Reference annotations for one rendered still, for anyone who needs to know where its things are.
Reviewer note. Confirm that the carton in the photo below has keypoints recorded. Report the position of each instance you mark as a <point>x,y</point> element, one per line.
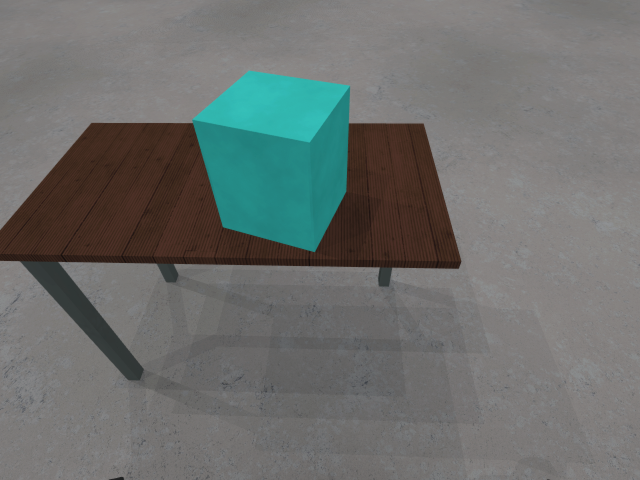
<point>275,149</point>

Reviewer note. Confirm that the table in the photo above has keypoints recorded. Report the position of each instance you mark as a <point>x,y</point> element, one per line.
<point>140,193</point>

